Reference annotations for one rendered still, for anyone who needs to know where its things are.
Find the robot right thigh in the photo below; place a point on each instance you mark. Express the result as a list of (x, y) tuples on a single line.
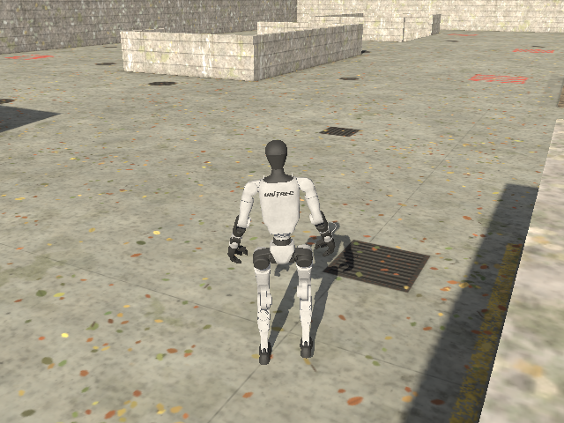
[(303, 256)]

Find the robot left forearm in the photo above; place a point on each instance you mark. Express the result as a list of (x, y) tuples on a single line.
[(237, 234)]

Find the left robot hand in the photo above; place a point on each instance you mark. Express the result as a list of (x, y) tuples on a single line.
[(237, 251)]

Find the robot right upper arm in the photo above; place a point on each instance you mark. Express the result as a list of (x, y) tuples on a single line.
[(306, 185)]

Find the robot right forearm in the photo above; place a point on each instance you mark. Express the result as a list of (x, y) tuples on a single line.
[(324, 230)]

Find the right robot hand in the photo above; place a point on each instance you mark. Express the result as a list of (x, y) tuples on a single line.
[(330, 244)]

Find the robot left upper arm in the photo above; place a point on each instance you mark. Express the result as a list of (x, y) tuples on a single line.
[(250, 189)]

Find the robot torso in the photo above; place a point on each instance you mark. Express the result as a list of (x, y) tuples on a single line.
[(280, 206)]

